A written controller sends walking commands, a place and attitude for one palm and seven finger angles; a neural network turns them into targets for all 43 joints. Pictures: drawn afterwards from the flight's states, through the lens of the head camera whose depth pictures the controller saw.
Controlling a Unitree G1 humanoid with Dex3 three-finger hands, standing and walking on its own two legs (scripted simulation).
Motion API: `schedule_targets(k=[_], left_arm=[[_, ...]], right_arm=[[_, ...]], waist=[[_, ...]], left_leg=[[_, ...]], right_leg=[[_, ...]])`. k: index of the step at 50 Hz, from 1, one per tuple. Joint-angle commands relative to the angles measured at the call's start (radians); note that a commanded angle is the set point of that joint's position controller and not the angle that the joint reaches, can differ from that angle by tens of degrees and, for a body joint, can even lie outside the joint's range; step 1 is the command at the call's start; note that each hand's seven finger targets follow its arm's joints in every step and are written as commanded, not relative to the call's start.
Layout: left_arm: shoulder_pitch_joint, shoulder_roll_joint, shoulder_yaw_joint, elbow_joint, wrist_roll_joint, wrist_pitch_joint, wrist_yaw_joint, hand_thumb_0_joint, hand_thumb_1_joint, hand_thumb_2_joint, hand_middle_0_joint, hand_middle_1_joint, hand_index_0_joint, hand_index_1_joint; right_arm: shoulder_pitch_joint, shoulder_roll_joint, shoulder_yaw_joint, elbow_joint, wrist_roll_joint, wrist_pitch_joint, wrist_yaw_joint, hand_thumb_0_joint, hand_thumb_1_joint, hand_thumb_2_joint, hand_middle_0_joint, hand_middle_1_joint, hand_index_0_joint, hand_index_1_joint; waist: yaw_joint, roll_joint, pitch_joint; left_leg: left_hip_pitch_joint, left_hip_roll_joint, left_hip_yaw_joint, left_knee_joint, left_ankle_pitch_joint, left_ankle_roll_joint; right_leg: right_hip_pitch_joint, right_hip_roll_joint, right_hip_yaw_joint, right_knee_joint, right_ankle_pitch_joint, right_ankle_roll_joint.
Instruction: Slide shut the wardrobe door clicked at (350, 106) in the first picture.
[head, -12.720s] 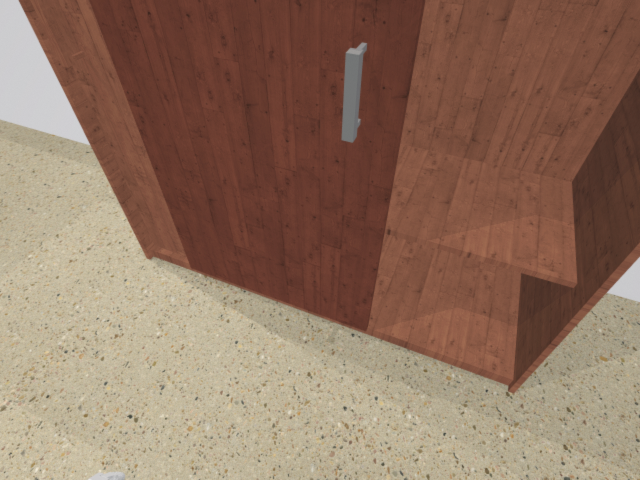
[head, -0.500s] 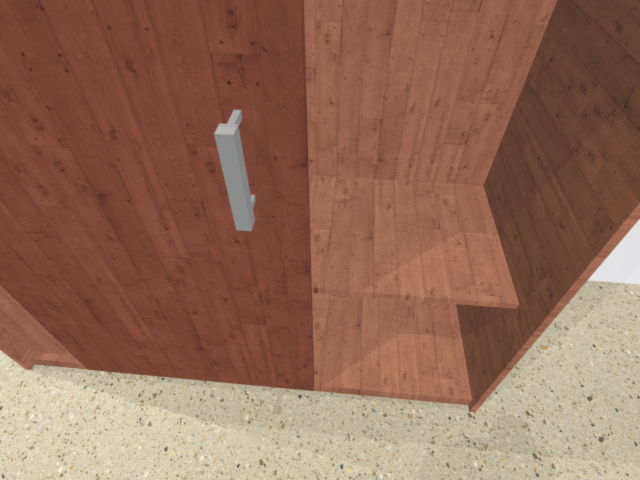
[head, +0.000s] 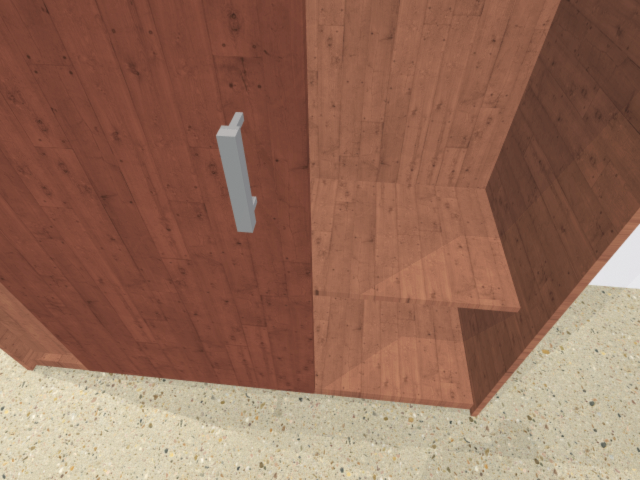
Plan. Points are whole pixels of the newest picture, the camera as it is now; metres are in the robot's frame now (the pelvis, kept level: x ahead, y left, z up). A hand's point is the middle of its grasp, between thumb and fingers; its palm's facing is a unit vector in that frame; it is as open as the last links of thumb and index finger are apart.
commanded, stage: look again from close up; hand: left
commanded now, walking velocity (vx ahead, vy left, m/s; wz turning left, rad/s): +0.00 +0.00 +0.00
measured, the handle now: (242, 174) +0.48 +0.15 +0.14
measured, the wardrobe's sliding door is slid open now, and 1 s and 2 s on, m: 0.49 0.49 0.49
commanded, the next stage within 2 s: raise the hand with hooked fingers in 0.48 s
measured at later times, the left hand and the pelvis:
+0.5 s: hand out of the picture -0.05 +0.15 -0.17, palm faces +0.07 -0.98 -0.17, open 7.4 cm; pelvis +0.00 +0.00 +0.00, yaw +0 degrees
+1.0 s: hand (209, 434) +0.18 +0.15 -0.01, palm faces -0.03 -1.00 +0.00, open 8.5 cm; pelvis -0.03 +0.01 -0.05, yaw -1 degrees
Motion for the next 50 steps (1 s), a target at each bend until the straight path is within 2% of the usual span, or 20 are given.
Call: schedule_targets(k=[1, 8, 28, 29, 30, 31, 32, 33, 34, 35, 36, 38, 39, 41, 43, 44, 45, 48, 49, 50], left_arm=[[0.109, 0.089, 0.016, -0.012, -0.003, -0.011, 0.005, 0.000, 0.900, 0.900, -0.200, -0.300, -0.200, -0.300], [0.111, 0.090, 0.016, -0.013, -0.004, -0.013, 0.004, 0.000, 0.900, 0.900, -0.200, -0.300, -0.200, -0.300], [0.122, 0.081, 0.017, -0.005, -0.005, -0.013, 0.004, 0.000, 0.900, 0.900, -0.200, -0.300, -0.200, -0.300], [0.060, 0.221, -0.014, -0.065, -0.005, -0.041, 0.001, 0.000, 0.900, 0.900, -0.200, -0.300, -0.200, -0.300], [-0.609, 0.270, 0.015, -1.481, -0.238, -0.225, -0.024, 0.000, 0.877, 0.890, -0.202, -0.315, -0.202, -0.315], [-0.350, 0.282, 0.065, -1.323, -0.168, -0.141, 0.039, 0.000, 0.853, 0.880, -0.203, -0.330, -0.203, -0.330], [-0.014, 0.050, -0.009, -0.991, -0.155, -0.024, 0.057, 0.000, 0.830, 0.870, -0.205, -0.345, -0.205, -0.345], [-0.057, -0.001, -0.072, -1.171, -0.187, -0.035, 0.056, 0.000, 0.807, 0.860, -0.207, -0.360, -0.207, -0.360], [-0.006, -0.050, -0.108, -1.116, -0.187, -0.048, 0.046, 0.000, 0.783, 0.850, -0.208, -0.375, -0.208, -0.375], [0.016, -0.031, -0.118, -1.189, -0.213, -0.092, 0.037, 0.000, 0.760, 0.840, -0.210, -0.390, -0.210, -0.390], [-0.002, 0.006, -0.113, -1.271, -0.204, -0.134, 0.035, 0.000, 0.737, 0.830, -0.212, -0.405, -0.212, -0.405], [0.006, 0.031, -0.064, -1.251, -0.186, -0.200, 0.025, 0.000, 0.690, 0.810, -0.215, -0.435, -0.215, -0.435], [0.092, 0.057, -0.008, -1.169, -0.186, -0.229, 0.001, 0.000, 0.667, 0.800, -0.217, -0.450, -0.217, -0.450], [0.233, 0.051, 0.059, -1.100, -0.218, -0.343, -0.074, 0.000, 0.620, 0.780, -0.220, -0.480, -0.220, -0.480], [0.341, 0.064, 0.138, -1.076, -0.239, -0.469, -0.171, 0.000, 0.573, 0.760, -0.223, -0.510, -0.223, -0.510], [0.373, 0.132, 0.207, -1.058, -0.228, -0.521, -0.225, 0.000, 0.550, 0.750, -0.225, -0.525, -0.225, -0.525], [0.405, 0.139, 0.210, -1.093, -0.212, -0.528, -0.248, 0.000, 0.527, 0.740, -0.227, -0.540, -0.227, -0.540], [0.267, 0.185, 0.207, -1.264, -0.208, -0.440, -0.249, 0.000, 0.457, 0.710, -0.232, -0.585, -0.232, -0.585], [0.199, 0.219, 0.235, -1.327, -0.214, -0.422, -0.233, 0.000, 0.433, 0.700, -0.233, -0.600, -0.233, -0.600], [0.136, 0.205, 0.214, -1.410, -0.224, -0.424, -0.220, 0.000, 0.410, 0.690, -0.235, -0.615, -0.235, -0.615]], right_arm=[[0.084, -0.069, -0.012, -0.018, 0.004, -0.012, -0.003, 0.000, -0.900, -0.900, 0.200, 0.300, 0.200, 0.300], [0.091, -0.071, -0.011, -0.019, 0.005, -0.016, -0.004, 0.000, -0.900, -0.900, 0.200, 0.300, 0.200, 0.300], [0.096, -0.064, -0.011, -0.017, 0.005, -0.013, -0.006, 0.000, -0.900, -0.900, 0.200, 0.300, 0.200, 0.300], [-0.032, -0.154, -0.028, -0.139, -0.002, 0.000, 0.012, 0.000, -0.900, -0.900, 0.200, 0.300, 0.200, 0.300], [-0.050, -0.329, -0.047, -0.449, 0.038, -0.187, -0.045, 0.000, -0.900, -0.900, 0.200, 0.300, 0.200, 0.300], [-0.104, -0.261, -0.036, -0.353, 0.045, -0.274, -0.069, 0.000, -0.900, -0.900, 0.200, 0.300, 0.200, 0.300], [-0.097, -0.229, -0.058, -0.310, 0.055, -0.302, -0.072, 0.000, -0.900, -0.900, 0.200, 0.300, 0.200, 0.300], [-0.069, -0.251, -0.065, -0.345, 0.067, -0.325, -0.073, 0.000, -0.900, -0.900, 0.200, 0.300, 0.200, 0.300], [-0.101, -0.238, -0.063, -0.348, 0.082, -0.363, -0.088, 0.000, -0.900, -0.900, 0.200, 0.300, 0.200, 0.300], [-0.089, -0.262, -0.063, -0.378, 0.082, -0.401, -0.096, 0.000, -0.900, -0.900, 0.200, 0.300, 0.200, 0.300], [-0.087, -0.275, -0.069, -0.406, 0.068, -0.435, -0.096, 0.000, -0.900, -0.900, 0.200, 0.300, 0.200, 0.300], [-0.097, -0.268, -0.088, -0.442, 0.035, -0.463, -0.081, 0.000, -0.900, -0.900, 0.200, 0.300, 0.200, 0.300], [-0.109, -0.260, -0.097, -0.468, 0.036, -0.467, -0.063, 0.000, -0.900, -0.900, 0.200, 0.300, 0.200, 0.300], [-0.155, -0.248, -0.109, -0.513, 0.028, -0.453, -0.024, 0.000, -0.900, -0.900, 0.200, 0.300, 0.200, 0.300], [-0.178, -0.240, -0.122, -0.545, 0.034, -0.414, 0.009, 0.000, -0.900, -0.900, 0.200, 0.300, 0.200, 0.300], [-0.176, -0.235, -0.132, -0.562, 0.043, -0.392, 0.026, 0.000, -0.900, -0.900, 0.200, 0.300, 0.200, 0.300], [-0.190, -0.231, -0.136, -0.595, 0.039, -0.365, 0.036, 0.000, -0.900, -0.900, 0.200, 0.300, 0.200, 0.300], [-0.225, -0.236, -0.129, -0.682, 0.049, -0.293, 0.026, 0.000, -0.900, -0.900, 0.200, 0.300, 0.200, 0.300], [-0.204, -0.235, -0.131, -0.686, 0.046, -0.276, 0.014, 0.000, -0.900, -0.900, 0.200, 0.300, 0.200, 0.300], [-0.210, -0.231, -0.122, -0.715, 0.047, -0.273, 0.005, 0.000, -0.900, -0.900, 0.200, 0.300, 0.200, 0.300]], waist=[[-0.006, -0.012, 0.103], [-0.006, 0.000, 0.077], [-0.004, -0.002, 0.093], [-0.038, -0.003, 0.307], [-0.164, 0.214, -0.221], [-0.096, 0.312, -0.235], [-0.087, 0.121, -0.050], [-0.083, 0.035, -0.035], [-0.102, -0.089, 0.037], [-0.102, -0.134, -0.023], [-0.097, -0.115, -0.075], [-0.091, -0.153, -0.078], [-0.052, -0.170, -0.068], [0.009, -0.262, -0.099], [0.046, -0.239, -0.188], [0.075, -0.141, -0.222], [0.085, -0.069, -0.247], [0.047, -0.005, -0.194], [0.031, -0.017, -0.184], [0.012, 0.004, -0.186]], left_leg=[[-0.024, 0.042, -0.051, -0.043, 0.102, 0.048], [-0.016, 0.048, -0.054, -0.047, 0.120, 0.050], [-0.028, 0.043, -0.056, -0.041, 0.109, 0.048], [-0.118, -0.015, -0.106, 0.026, 0.020, 0.045], [0.138, -0.028, 0.038, 0.007, 0.159, 0.102], [0.106, -0.051, 0.031, -0.005, 0.111, 0.084], [-0.044, -0.017, 0.005, -0.010, 0.057, 0.069], [-0.061, -0.021, -0.034, 0.007, 0.025, 0.069], [-0.103, -0.020, -0.030, 0.040, -0.025, 0.078], [-0.098, -0.034, -0.041, 0.083, -0.046, 0.085], [-0.110, -0.047, -0.042, 0.123, -0.059, 0.081], [-0.199, -0.068, -0.058, 0.200, -0.059, 0.070], [-0.262, -0.074, -0.060, 0.236, -0.053, 0.058], [-0.378, -0.068, -0.077, 0.297, -0.035, 0.036], [-0.453, -0.071, -0.069, 0.359, 0.033, 0.025], [-0.466, -0.075, -0.059, 0.393, 0.088, 0.020], [-0.447, -0.077, -0.032, 0.395, 0.109, 0.025], [-0.423, -0.083, -0.010, 0.397, 0.036, 0.045], [-0.425, -0.081, -0.026, 0.402, 0.013, 0.050], [-0.406, -0.075, -0.037, 0.406, 0.001, 0.053]], right_leg=[[-0.083, -0.130, 0.140, -0.122, 0.136, 0.008], [-0.063, -0.129, 0.135, -0.110, 0.168, 0.008], [-0.074, -0.130, 0.132, -0.114, 0.147, 0.006], [-0.246, -0.110, 0.203, -0.156, 0.103, 0.053], [-0.165, -0.057, 0.201, -0.089, 0.096, 0.049], [-0.075, -0.018, 0.116, -0.003, 0.070, 0.020], [-0.137, -0.024, 0.047, 0.015, 0.062, 0.030], [-0.146, -0.024, 0.036, 0.013, 0.030, 0.045], [-0.221, -0.014, 0.028, 0.011, -0.033, 0.062], [-0.264, -0.021, 0.032, 0.016, -0.100, 0.076], [-0.299, -0.027, 0.046, 0.043, -0.139, 0.081], [-0.383, -0.038, 0.061, 0.093, -0.164, 0.079], [-0.388, -0.050, 0.086, 0.113, -0.175, 0.074], [-0.355, -0.072, 0.119, 0.200, -0.052, 0.080], [-0.290, -0.070, 0.117, 0.320, 0.188, 0.079], [-0.260, -0.074, 0.132, 0.376, 0.303, 0.065], [-0.242, -0.073, 0.128, 0.390, 0.340, 0.059], [-0.291, -0.068, 0.152, 0.335, 0.201, 0.062], [-0.312, -0.058, 0.155, 0.327, 0.139, 0.063], [-0.333, -0.056, 0.162, 0.318, 0.098, 0.067]])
